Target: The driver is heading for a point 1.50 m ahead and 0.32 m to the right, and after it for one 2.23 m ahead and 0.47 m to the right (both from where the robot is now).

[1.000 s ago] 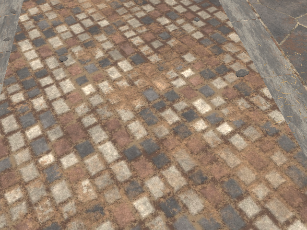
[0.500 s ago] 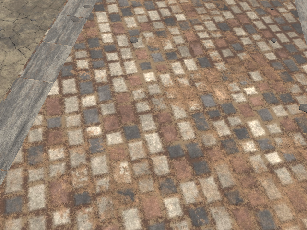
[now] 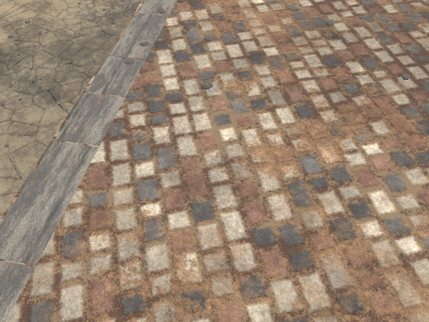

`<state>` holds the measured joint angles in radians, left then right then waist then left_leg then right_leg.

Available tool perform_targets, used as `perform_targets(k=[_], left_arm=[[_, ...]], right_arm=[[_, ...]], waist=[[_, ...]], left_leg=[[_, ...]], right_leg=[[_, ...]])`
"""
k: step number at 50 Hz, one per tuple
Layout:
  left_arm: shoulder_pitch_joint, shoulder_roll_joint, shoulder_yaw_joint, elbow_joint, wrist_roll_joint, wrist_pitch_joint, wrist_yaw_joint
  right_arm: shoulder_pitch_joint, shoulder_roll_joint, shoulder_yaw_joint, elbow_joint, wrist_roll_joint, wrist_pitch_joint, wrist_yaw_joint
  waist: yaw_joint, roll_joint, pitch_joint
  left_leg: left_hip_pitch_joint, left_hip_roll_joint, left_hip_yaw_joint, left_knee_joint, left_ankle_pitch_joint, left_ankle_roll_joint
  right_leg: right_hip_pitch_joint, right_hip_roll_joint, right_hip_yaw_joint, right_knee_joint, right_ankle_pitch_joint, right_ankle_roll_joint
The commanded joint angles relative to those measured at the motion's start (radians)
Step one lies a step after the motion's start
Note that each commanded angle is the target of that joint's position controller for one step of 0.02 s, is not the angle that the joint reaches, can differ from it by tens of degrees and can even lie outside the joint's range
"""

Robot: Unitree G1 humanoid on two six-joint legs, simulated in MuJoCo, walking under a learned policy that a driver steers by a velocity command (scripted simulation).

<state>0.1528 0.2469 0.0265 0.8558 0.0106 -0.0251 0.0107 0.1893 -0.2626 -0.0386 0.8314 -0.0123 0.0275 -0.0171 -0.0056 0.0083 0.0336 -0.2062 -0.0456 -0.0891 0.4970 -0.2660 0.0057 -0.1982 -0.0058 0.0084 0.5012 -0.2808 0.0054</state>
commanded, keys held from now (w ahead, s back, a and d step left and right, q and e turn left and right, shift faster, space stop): no key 1.00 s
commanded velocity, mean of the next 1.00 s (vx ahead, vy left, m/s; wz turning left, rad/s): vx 0.00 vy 0.00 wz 0.01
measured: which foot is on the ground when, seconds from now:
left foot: down 0.00-1.00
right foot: down 0.00-1.00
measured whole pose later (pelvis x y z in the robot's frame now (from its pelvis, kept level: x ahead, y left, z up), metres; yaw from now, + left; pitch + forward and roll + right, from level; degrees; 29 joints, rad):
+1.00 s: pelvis +0.00 -0.02 +0.00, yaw -1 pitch -1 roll +0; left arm 0.22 0.23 0.00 1.06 0.00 -0.02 0.02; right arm 0.22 -0.22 -0.02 1.11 0.00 0.01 -0.05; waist 0.00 0.00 0.04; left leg -0.18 0.00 -0.09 0.45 -0.25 -0.03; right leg -0.18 0.03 0.00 0.46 -0.26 -0.03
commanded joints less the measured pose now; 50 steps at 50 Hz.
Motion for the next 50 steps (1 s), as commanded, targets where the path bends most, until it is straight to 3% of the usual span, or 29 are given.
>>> perform_targets(k=[1,25,50], left_arm=[[-0.013,0.132,0.025,-0.034,-0.002,-0.009,0.006],[0.022,0.122,0.001,0.128,-0.006,-0.002,0.010],[0.099,0.096,-0.009,0.180,-0.009,0.003,0.015]], right_arm=[[-0.017,-0.102,-0.026,-0.033,0.001,-0.014,-0.007],[0.014,-0.094,-0.021,0.167,0.008,-0.019,-0.028],[0.067,-0.063,0.001,0.256,0.010,-0.025,-0.035]], waist=[[0.010,-0.009,-0.042],[0.008,-0.013,-0.011],[0.011,-0.009,0.007]], left_leg=[[0.009,0.059,-0.055,-0.067,0.183,0.015],[0.042,0.058,-0.022,-0.094,0.185,-0.006],[0.014,0.056,0.001,-0.101,0.157,-0.016]], right_leg=[[0.011,-0.065,0.065,-0.088,0.158,-0.031],[0.001,-0.032,0.052,-0.130,0.131,-0.039],[-0.005,-0.021,0.053,-0.139,0.122,-0.051]])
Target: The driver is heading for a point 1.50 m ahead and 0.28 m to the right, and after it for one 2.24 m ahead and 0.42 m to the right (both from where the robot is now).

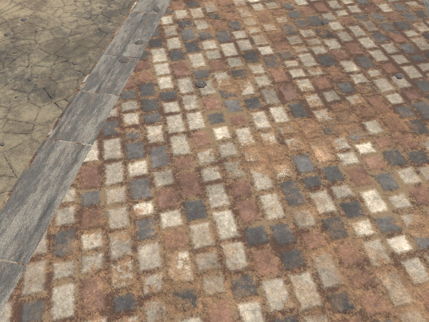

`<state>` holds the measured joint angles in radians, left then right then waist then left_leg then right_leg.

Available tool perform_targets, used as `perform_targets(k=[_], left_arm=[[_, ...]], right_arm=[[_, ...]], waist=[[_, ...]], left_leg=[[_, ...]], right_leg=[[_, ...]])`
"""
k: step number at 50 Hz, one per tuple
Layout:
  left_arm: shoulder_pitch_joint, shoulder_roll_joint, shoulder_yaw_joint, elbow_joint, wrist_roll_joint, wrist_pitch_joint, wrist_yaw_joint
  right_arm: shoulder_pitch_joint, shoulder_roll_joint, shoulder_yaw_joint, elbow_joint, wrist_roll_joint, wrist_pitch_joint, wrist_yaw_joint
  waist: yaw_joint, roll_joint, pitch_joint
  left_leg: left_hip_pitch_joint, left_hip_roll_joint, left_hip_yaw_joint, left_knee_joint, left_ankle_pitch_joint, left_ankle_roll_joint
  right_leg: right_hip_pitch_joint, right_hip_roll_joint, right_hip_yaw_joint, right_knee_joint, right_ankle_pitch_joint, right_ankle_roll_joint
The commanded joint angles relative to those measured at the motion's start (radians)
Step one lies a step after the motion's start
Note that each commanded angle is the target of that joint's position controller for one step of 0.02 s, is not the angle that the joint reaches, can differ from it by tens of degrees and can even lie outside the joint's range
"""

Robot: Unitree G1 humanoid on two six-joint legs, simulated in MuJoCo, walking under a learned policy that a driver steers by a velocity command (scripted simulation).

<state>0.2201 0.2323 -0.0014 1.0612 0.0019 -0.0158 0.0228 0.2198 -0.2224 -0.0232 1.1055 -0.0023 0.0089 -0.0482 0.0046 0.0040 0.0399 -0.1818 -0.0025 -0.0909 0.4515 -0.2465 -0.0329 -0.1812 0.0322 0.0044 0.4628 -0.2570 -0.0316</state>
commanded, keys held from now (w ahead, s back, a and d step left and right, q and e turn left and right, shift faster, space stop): no key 0.28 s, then w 0.72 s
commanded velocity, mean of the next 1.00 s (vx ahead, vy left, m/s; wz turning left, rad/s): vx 0.25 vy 0.00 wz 0.00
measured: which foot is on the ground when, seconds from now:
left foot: down 0.00-1.00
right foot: down 0.00-0.58, up 0.60-1.00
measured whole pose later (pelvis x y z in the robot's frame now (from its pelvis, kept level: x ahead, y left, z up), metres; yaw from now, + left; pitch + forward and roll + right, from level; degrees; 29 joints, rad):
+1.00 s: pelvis +0.23 +0.04 -0.01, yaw +0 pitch +2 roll +0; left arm -0.04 0.23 0.02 0.84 -0.03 -0.09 -0.04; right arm 0.51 -0.20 -0.02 1.08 0.01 -0.08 -0.02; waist -0.09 -0.03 0.03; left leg 0.18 -0.03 0.03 0.13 -0.36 0.03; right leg -0.62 -0.04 -0.04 0.55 0.02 -0.05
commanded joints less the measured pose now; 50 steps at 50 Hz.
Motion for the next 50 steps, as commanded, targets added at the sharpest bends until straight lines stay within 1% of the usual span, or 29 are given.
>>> perform_targets(k=[1,14,15,16,17,18,19,20,21,22,24,26,27,28,29,30,31,32,33,34,35,36,37,40,43,45,47,49,50], left_arm=[[0.035,0.109,0.019,-0.024,-0.001,-0.006,0.003],[0.069,0.091,0.019,-0.016,-0.002,-0.005,0.005],[0.085,0.083,0.018,-0.007,-0.001,-0.003,0.007],[0.090,0.097,0.023,-0.005,-0.006,0.000,0.010],[0.095,0.132,0.035,-0.008,-0.014,0.002,0.014],[0.120,0.159,0.045,-0.009,-0.020,0.001,0.016],[0.152,0.188,0.056,-0.008,-0.023,-0.004,0.017],[0.161,0.208,0.066,-0.011,-0.022,-0.013,0.017],[0.155,0.202,0.068,-0.020,-0.015,-0.024,0.017],[0.145,0.190,0.068,-0.030,-0.012,-0.034,0.014],[0.103,0.173,0.068,-0.058,-0.029,-0.043,0.009],[0.057,0.185,0.071,-0.077,-0.045,-0.037,0.007],[0.057,0.189,0.073,-0.079,-0.047,-0.030,0.005],[0.064,0.176,0.068,-0.083,-0.044,-0.027,0.003],[0.047,0.129,0.054,-0.094,-0.037,-0.032,-0.002],[0.040,0.045,0.030,-0.113,-0.011,-0.043,-0.014],[0.043,0.038,0.034,-0.147,-0.033,-0.062,-0.013],[0.009,0.089,0.042,-0.160,-0.055,-0.078,-0.014],[-0.007,0.114,0.047,-0.161,-0.058,-0.089,-0.021],[0.003,0.116,0.052,-0.148,-0.044,-0.095,-0.023],[-0.007,0.134,0.061,-0.147,-0.030,-0.099,-0.024],[-0.016,0.134,0.066,-0.146,-0.024,-0.097,-0.030],[-0.023,0.114,0.064,-0.145,-0.022,-0.093,-0.035],[-0.126,0.070,0.054,-0.188,-0.019,-0.081,-0.039],[-0.267,0.045,0.038,-0.242,-0.025,-0.082,-0.045],[-0.323,0.049,0.035,-0.264,-0.029,-0.083,-0.052],[-0.362,0.056,0.034,-0.287,-0.033,-0.086,-0.063],[-0.365,0.076,0.040,-0.301,-0.033,-0.093,-0.073],[-0.331,0.097,0.049,-0.297,-0.032,-0.096,-0.075]], right_arm=[[0.039,-0.102,-0.014,-0.016,0.000,-0.007,-0.004],[0.072,-0.086,-0.007,-0.002,0.001,-0.009,-0.007],[0.091,-0.071,-0.004,0.007,0.001,-0.008,-0.007],[0.092,-0.066,-0.003,0.008,0.005,-0.008,-0.009],[0.084,-0.069,-0.005,0.000,0.008,-0.010,-0.010],[0.062,-0.069,-0.004,-0.017,0.009,-0.019,-0.008],[0.036,-0.061,-0.002,-0.038,0.010,-0.034,-0.003],[0.010,-0.060,-0.001,-0.055,0.014,-0.050,0.005],[-0.005,-0.067,-0.005,-0.065,0.020,-0.065,0.013],[-0.007,-0.071,-0.009,-0.072,0.025,-0.076,0.021],[-0.002,-0.074,-0.014,-0.081,0.033,-0.097,0.033],[0.052,-0.057,-0.018,-0.057,0.031,-0.109,0.039],[0.127,-0.053,-0.025,-0.021,0.028,-0.109,0.041],[0.200,-0.056,-0.032,0.010,0.026,-0.103,0.041],[0.279,-0.072,-0.040,0.026,0.025,-0.099,0.039],[0.388,-0.152,-0.054,0.027,0.024,-0.096,0.032],[0.431,-0.234,-0.063,0.031,0.006,-0.110,0.047],[0.328,-0.184,-0.047,0.007,0.006,-0.127,0.054],[0.246,-0.133,-0.032,-0.024,0.008,-0.137,0.059],[0.196,-0.121,-0.025,-0.046,0.008,-0.139,0.067],[0.176,-0.112,-0.021,-0.057,0.008,-0.136,0.069],[0.192,-0.085,-0.012,-0.057,0.004,-0.129,0.067],[0.226,-0.080,-0.009,-0.050,-0.001,-0.124,0.063],[0.277,-0.109,-0.013,-0.048,-0.004,-0.111,0.042],[0.290,-0.130,-0.016,-0.061,-0.001,-0.105,0.028],[0.321,-0.135,-0.020,-0.055,0.005,-0.104,0.025],[0.334,-0.135,-0.025,-0.048,0.014,-0.101,0.024],[0.321,-0.145,-0.034,-0.051,0.017,-0.093,0.022],[0.303,-0.157,-0.039,-0.058,0.014,-0.089,0.021]], waist=[[0.000,-0.004,0.001],[0.001,-0.004,0.009],[0.000,-0.012,-0.014],[0.004,-0.029,0.000],[0.010,-0.066,0.023],[0.024,-0.110,0.054],[0.038,-0.162,0.074],[0.045,-0.179,0.108],[0.042,-0.164,0.129],[0.034,-0.148,0.131],[0.008,-0.113,0.107],[-0.035,-0.105,0.062],[-0.061,-0.093,0.035],[-0.084,-0.071,0.021],[-0.115,0.004,0.004],[-0.136,0.247,-0.058],[-0.122,0.333,-0.036],[-0.080,0.176,0.067],[-0.056,0.111,0.112],[-0.036,0.082,0.098],[-0.026,0.075,0.093],[-0.028,0.084,0.077],[-0.034,0.096,0.064],[-0.051,0.070,0.068],[-0.079,0.072,0.091],[-0.089,0.080,0.108],[-0.082,0.082,0.124],[-0.053,0.084,0.106],[-0.023,0.097,0.070]], left_leg=[[-0.011,0.012,0.003,-0.055,0.137,0.022],[-0.022,0.012,0.010,-0.054,0.131,0.019],[-0.012,-0.001,0.027,-0.050,0.053,0.020],[-0.036,-0.027,0.055,-0.017,-0.060,0.024],[-0.086,-0.055,0.089,0.047,-0.187,0.032],[-0.165,-0.061,0.106,0.124,-0.245,0.041],[-0.234,-0.047,0.120,0.225,-0.234,0.047],[-0.268,-0.003,0.101,0.322,-0.203,0.056],[-0.323,0.029,0.076,0.406,-0.226,0.066],[-0.376,0.057,0.058,0.455,-0.265,0.076],[-0.355,0.086,0.058,0.340,-0.252,0.095],[-0.123,0.036,0.135,0.116,-0.112,0.090],[0.031,-0.013,0.185,0.043,0.002,0.075],[0.137,-0.040,0.195,0.016,0.024,0.062],[0.243,0.027,0.087,-0.032,-0.020,0.077],[0.330,0.251,-0.237,-0.161,-0.125,0.143],[0.323,0.408,-0.625,-0.311,-0.379,0.293],[0.251,0.424,-0.627,-0.324,-0.475,0.308],[0.222,0.371,-0.498,-0.318,-0.404,0.268],[0.207,0.315,-0.378,-0.320,-0.262,0.231],[0.203,0.278,-0.281,-0.321,-0.113,0.203],[0.196,0.240,-0.195,-0.321,0.017,0.182],[0.196,0.219,-0.139,-0.319,0.130,0.180],[0.188,0.201,-0.056,-0.329,0.321,0.201],[0.130,0.179,0.000,-0.364,0.314,0.197],[0.140,0.192,0.013,-0.378,0.305,0.202],[0.194,0.222,0.021,-0.365,0.341,0.202],[0.270,0.248,0.034,-0.315,0.456,0.189],[0.302,0.255,0.042,-0.261,0.608,0.178]], right_leg=[[-0.022,-0.058,0.057,-0.101,0.099,-0.014],[-0.023,-0.056,0.058,-0.100,0.105,-0.018],[-0.014,-0.051,0.057,-0.115,-0.006,-0.020],[-0.026,-0.049,0.070,-0.133,-0.176,-0.033],[-0.044,-0.073,0.115,-0.160,-0.357,-0.062],[-0.048,-0.141,0.213,-0.214,-0.511,-0.105],[-0.038,-0.240,0.347,-0.284,-0.609,-0.159],[-0.069,-0.326,0.462,-0.336,-0.614,-0.212],[-0.064,-0.366,0.511,-0.356,-0.561,-0.238],[-0.031,-0.381,0.516,-0.355,-0.499,-0.242],[0.003,-0.340,0.410,-0.334,-0.365,-0.192],[-0.088,-0.238,0.240,-0.278,-0.249,-0.144],[-0.162,-0.198,0.184,-0.223,-0.239,-0.135],[-0.223,-0.163,0.152,-0.153,-0.235,-0.124],[-0.308,-0.116,0.095,0.007,-0.178,-0.092],[-0.417,-0.032,-0.034,0.391,-0.206,-0.024],[-0.604,0.026,0.020,0.609,-0.316,-0.029],[-0.692,-0.056,0.084,0.735,-0.251,-0.048],[-0.724,-0.098,0.095,0.752,-0.128,-0.063],[-0.695,-0.125,0.079,0.721,-0.041,-0.063],[-0.671,-0.143,0.068,0.662,0.023,-0.056],[-0.629,-0.154,0.050,0.621,0.067,-0.046],[-0.608,-0.152,0.027,0.595,0.100,-0.032],[-0.616,-0.141,-0.011,0.460,0.171,0.009],[-0.531,-0.105,-0.049,0.238,0.277,0.021],[-0.492,-0.087,-0.061,0.157,0.311,0.014],[-0.489,-0.084,-0.048,0.103,0.312,-0.007],[-0.460,-0.074,-0.042,0.062,0.277,-0.037],[-0.398,-0.054,-0.051,0.056,0.249,-0.053]])
Keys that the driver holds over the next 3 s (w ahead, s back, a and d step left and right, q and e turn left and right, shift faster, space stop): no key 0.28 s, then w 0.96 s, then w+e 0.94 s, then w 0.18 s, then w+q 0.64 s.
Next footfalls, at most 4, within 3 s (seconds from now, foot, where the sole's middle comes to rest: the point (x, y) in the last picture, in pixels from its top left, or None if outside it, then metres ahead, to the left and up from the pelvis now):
1.06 right None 0.47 -0.07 -0.78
1.58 left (180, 247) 0.77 0.16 -0.78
2.10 right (271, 204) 0.95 -0.17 -0.78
2.66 left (261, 131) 1.34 -0.16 -0.78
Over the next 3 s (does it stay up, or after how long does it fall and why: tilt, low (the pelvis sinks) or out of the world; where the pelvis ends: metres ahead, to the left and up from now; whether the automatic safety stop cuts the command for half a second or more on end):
stays up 1.31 -0.23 0.01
